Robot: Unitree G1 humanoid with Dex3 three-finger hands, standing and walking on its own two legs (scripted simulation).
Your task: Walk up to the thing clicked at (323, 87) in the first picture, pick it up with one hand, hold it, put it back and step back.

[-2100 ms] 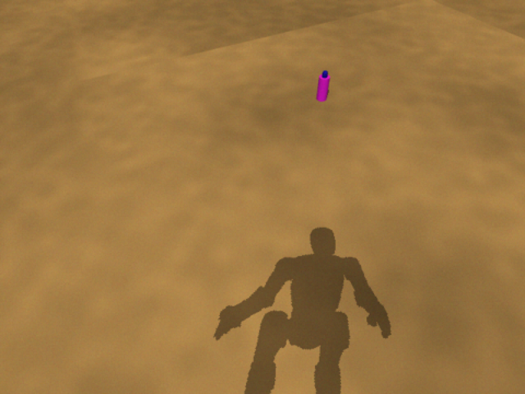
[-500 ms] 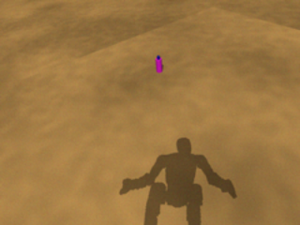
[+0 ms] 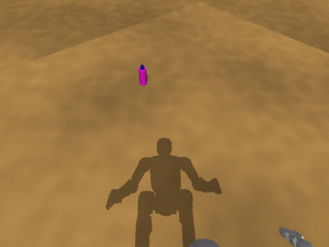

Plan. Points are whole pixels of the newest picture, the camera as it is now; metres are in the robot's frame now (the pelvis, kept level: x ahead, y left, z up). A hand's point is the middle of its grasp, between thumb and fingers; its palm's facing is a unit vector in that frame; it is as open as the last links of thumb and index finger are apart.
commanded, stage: walk up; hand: left
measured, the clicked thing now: (142, 74) +1.59 +0.23 -0.66
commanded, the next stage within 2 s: none
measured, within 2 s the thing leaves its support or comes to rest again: neither
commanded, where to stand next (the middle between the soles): +1.21 +0.02 m, yaw -1 degrees
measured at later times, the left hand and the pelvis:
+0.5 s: hand (98, 172) +0.34 +0.23 -0.11, palm faces -0.04 -0.92 -0.40, open 7.4 cm; pelvis +0.28 -0.04 +0.01, yaw +0 degrees
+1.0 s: hand (104, 116) +0.59 +0.27 -0.13, palm faces -0.09 -0.93 -0.35, open 7.4 cm; pelvis +0.52 -0.01 +0.00, yaw -1 degrees
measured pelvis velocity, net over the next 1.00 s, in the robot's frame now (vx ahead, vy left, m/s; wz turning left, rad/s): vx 0.52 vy -0.01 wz -0.01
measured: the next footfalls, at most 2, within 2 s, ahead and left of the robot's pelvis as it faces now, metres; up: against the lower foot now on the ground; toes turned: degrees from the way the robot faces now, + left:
right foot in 0.24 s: +0.31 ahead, -0.16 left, +0.00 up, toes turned -7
left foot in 0.68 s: +0.54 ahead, +0.11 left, +0.00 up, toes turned +7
